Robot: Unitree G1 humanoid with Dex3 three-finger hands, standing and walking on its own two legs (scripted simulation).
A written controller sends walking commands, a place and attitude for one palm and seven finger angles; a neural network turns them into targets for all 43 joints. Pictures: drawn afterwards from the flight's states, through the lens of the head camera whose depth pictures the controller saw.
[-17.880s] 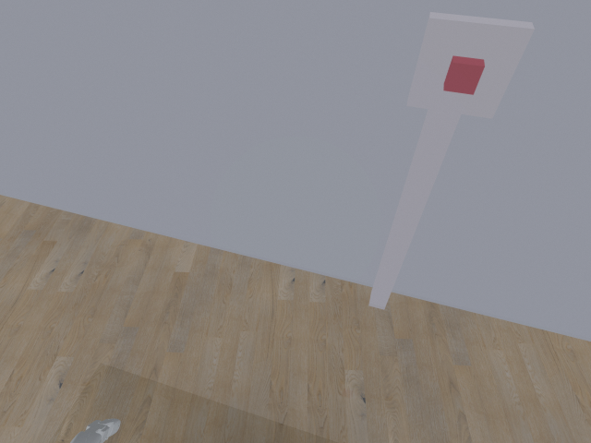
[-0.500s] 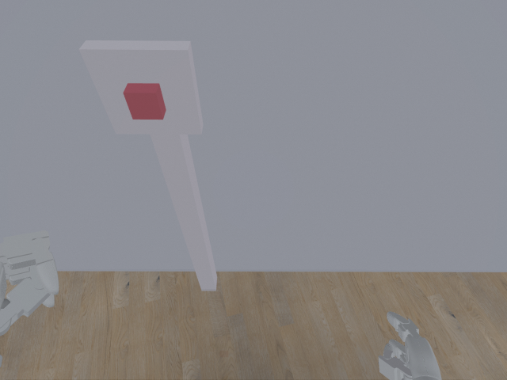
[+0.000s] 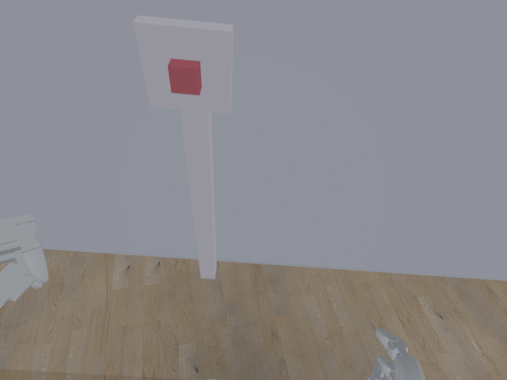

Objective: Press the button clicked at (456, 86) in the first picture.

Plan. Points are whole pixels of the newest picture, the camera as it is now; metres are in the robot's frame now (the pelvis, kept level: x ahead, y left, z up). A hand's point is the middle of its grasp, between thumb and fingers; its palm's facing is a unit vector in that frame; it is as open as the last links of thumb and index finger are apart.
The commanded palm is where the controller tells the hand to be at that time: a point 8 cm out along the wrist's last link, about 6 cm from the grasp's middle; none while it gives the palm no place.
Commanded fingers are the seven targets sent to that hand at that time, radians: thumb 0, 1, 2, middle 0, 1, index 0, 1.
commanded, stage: step back with the hand held close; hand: left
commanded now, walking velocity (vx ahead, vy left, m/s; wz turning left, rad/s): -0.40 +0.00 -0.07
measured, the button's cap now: (185, 76) +0.58 +0.16 +0.18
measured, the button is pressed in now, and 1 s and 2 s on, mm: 0 0 0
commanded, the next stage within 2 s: stop stepping back and stand still in 0.40 s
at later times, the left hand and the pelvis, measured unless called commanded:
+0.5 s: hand out of the picture +0.10 +0.25 +0.16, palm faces +0.33 -0.86 -0.40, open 3.1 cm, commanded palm +0.03 +0.28 +0.18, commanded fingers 0.00 0.90 0.90 -1.30 -1.50 -1.30 -1.50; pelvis -0.12 +0.01 +0.00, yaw -3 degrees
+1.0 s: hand out of the picture -0.01 +0.25 +0.17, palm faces +0.33 -0.88 -0.34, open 3.1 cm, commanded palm -0.07 +0.30 +0.18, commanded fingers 0.00 0.90 0.90 -1.30 -1.50 -1.30 -1.50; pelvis -0.23 +0.03 +0.00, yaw -5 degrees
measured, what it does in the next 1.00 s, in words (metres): walks backwards: right foot, then left foot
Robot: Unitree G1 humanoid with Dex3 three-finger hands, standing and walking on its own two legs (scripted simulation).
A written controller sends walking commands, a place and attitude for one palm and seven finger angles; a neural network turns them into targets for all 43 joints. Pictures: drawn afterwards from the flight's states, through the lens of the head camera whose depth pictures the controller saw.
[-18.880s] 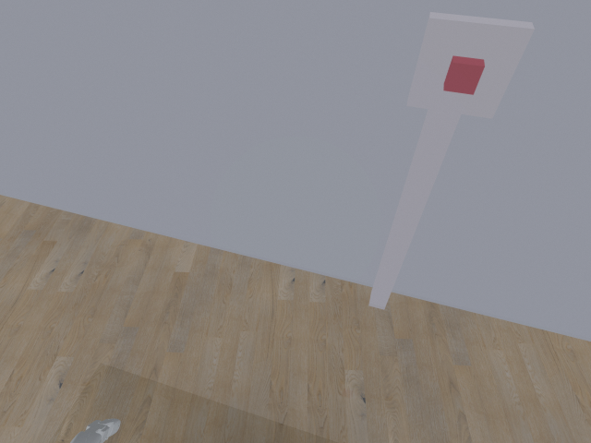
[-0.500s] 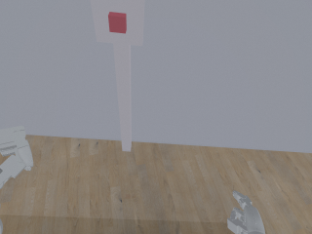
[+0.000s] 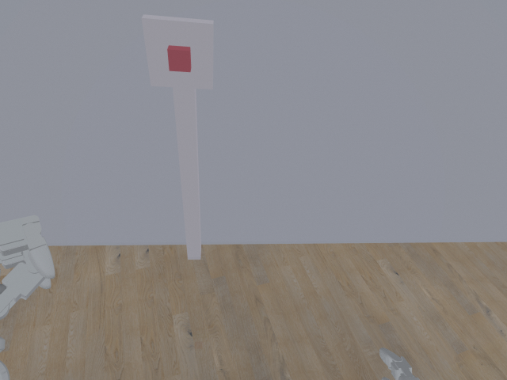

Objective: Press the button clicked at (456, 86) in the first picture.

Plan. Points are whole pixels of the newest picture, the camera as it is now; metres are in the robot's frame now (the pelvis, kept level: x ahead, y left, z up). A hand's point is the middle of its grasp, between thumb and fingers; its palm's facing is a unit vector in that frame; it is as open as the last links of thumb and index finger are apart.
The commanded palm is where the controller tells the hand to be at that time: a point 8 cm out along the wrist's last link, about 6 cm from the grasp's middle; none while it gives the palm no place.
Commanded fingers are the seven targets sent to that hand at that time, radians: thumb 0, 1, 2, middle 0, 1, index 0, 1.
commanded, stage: stop stepping back and stand still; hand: left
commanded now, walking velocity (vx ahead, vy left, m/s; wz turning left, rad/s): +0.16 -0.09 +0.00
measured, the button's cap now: (179, 58) +0.79 +0.20 +0.18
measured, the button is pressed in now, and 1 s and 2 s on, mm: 0 0 0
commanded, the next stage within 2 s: let the arm hang, fingers relaxed in 0.22 s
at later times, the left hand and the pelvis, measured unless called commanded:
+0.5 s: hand (98, 376) +0.16 +0.24 -0.08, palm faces +0.16 -0.94 -0.30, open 3.0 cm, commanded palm none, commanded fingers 0.00 0.90 0.90 -0.93 -1.10 -0.93 -1.10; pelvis -0.02 +0.01 -0.01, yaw +5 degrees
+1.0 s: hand out of the picture -0.04 +0.20 -0.16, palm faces +0.12 -0.96 -0.24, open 6.4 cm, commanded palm none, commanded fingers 0.00 0.90 0.90 -0.20 -0.30 -0.20 -0.30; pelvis +0.00 +0.01 +0.01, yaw +5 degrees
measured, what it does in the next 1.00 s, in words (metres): stands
